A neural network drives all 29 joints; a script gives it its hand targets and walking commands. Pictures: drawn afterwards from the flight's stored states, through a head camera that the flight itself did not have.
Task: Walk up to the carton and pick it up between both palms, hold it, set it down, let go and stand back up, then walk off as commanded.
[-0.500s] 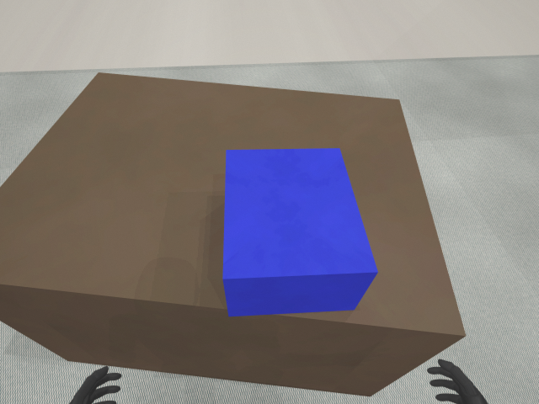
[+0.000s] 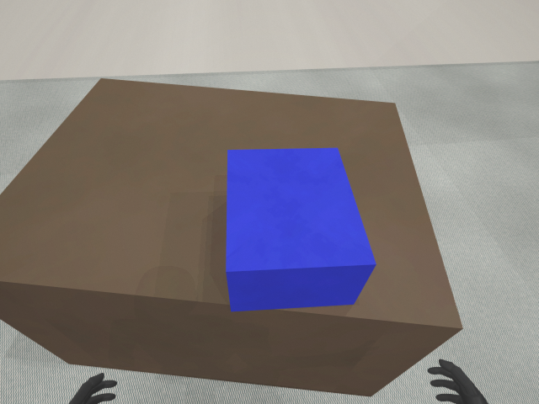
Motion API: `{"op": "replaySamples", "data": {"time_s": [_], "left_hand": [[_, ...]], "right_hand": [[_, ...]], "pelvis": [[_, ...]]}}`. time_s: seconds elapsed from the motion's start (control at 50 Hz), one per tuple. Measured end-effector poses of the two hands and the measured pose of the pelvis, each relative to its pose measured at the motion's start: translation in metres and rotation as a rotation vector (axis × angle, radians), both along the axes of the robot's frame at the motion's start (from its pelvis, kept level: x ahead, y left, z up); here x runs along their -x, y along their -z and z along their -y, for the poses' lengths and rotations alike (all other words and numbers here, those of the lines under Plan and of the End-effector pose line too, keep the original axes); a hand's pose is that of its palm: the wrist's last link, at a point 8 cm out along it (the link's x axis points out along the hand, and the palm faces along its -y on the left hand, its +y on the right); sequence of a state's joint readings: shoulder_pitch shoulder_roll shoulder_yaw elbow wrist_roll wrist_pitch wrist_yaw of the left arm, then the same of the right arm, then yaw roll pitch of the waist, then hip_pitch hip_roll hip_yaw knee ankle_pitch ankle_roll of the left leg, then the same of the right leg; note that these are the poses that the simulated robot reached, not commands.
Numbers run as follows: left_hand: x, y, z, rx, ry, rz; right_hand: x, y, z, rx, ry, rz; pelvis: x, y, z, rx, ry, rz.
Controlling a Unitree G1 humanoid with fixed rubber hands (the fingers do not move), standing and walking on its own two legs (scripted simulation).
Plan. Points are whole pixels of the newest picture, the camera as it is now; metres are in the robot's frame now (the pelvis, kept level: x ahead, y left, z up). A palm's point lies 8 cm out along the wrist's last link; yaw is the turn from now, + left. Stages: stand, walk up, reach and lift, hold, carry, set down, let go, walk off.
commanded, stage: stand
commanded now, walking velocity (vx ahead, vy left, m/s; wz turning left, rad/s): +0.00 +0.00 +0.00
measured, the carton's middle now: (288, 224) +0.45 +0.01 -0.06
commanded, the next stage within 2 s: walk off in 1.00 s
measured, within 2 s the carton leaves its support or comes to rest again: neither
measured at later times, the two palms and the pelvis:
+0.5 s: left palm out of the picture +0.06 +0.30 -0.09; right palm out of the picture +0.14 -0.28 -0.08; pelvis -0.01 +0.00 +0.00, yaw +0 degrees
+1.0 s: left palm out of the picture +0.06 +0.31 -0.09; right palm out of the picture +0.13 -0.29 -0.08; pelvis -0.01 +0.00 +0.00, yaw +0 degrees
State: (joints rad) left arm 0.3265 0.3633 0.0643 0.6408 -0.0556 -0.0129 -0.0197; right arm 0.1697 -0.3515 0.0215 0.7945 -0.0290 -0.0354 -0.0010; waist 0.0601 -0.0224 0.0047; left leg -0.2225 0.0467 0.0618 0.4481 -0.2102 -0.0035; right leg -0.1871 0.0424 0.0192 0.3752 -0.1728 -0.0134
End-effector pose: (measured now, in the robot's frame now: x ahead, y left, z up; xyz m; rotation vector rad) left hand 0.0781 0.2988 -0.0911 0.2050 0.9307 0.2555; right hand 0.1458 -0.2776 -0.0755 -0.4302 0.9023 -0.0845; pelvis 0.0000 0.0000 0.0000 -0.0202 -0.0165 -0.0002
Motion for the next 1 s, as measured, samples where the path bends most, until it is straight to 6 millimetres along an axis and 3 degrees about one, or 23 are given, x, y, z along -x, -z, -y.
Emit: {"op": "replaySamples", "data": {"time_s": [1.0], "left_hand": [[0.022,-0.003,-0.007,-0.023,-0.011,-0.033]], "right_hand": [[0.016,0.006,0.008,-0.007,0.018,-0.009]], "pelvis": [[0.012,0.000,-0.001,0.000,0.002,0.017]]}}
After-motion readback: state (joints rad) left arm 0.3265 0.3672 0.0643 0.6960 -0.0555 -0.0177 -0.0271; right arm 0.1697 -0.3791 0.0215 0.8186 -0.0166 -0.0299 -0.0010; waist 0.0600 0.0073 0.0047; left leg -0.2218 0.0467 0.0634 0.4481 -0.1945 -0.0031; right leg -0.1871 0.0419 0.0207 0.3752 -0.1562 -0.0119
